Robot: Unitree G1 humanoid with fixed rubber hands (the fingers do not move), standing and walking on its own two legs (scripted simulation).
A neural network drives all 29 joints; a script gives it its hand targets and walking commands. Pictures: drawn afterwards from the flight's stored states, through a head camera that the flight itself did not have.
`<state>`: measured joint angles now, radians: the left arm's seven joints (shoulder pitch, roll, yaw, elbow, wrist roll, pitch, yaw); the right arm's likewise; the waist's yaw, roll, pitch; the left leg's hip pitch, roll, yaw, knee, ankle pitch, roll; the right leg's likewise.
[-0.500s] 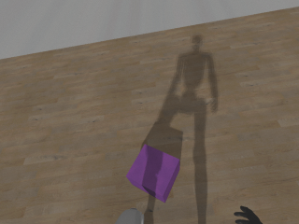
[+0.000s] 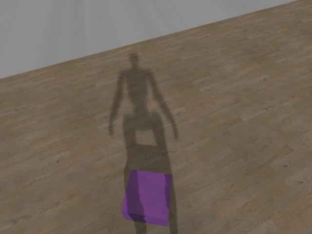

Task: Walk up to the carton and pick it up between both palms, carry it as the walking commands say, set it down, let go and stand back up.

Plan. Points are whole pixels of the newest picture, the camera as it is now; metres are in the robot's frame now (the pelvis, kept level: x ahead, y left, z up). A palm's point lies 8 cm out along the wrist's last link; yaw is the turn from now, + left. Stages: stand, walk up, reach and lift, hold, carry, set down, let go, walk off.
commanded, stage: walk up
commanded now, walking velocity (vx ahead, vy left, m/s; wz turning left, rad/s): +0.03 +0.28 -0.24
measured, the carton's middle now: (149, 197) +0.43 +0.07 -0.68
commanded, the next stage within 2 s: stand in 0.94 s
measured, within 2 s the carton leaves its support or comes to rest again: neither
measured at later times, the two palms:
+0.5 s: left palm out of the picture +0.04 +0.33 -0.15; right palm out of the picture +0.02 -0.14 -0.13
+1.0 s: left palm out of the picture +0.07 +0.29 -0.13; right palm out of the picture +0.00 -0.16 -0.14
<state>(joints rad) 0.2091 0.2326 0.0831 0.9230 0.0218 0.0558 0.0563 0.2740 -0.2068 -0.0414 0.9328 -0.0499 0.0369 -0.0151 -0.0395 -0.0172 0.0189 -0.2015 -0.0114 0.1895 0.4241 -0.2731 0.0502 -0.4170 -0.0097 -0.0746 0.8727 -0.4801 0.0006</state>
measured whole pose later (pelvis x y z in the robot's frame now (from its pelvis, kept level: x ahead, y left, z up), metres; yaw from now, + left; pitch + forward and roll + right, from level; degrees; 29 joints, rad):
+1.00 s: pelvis +0.01 +0.07 +0.00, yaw -4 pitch -1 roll +0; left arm 0.21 0.13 0.02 1.03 0.01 -0.02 0.04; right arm 0.25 -0.19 -0.04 1.05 0.00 0.03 -0.03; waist -0.02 0.04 0.06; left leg -0.19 0.04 0.02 0.47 -0.23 -0.01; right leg -0.16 0.01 -0.07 0.41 -0.24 -0.03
